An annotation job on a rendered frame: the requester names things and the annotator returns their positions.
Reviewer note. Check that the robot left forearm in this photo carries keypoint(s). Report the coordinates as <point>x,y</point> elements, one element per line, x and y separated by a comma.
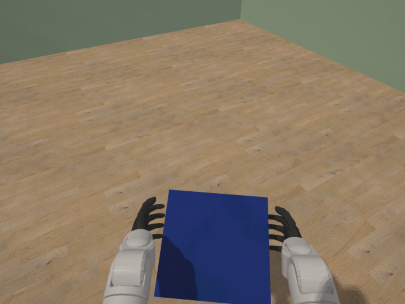
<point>129,277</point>

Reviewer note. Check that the right robot hand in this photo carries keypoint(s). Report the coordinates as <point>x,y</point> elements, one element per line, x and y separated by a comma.
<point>289,228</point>

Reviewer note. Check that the carton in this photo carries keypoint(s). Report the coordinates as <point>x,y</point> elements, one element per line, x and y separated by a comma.
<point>215,247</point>

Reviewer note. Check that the left robot hand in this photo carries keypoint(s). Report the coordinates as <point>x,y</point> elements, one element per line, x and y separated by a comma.
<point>143,217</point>

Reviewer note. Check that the robot right forearm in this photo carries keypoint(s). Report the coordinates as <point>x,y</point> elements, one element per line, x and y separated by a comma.
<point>310,280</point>

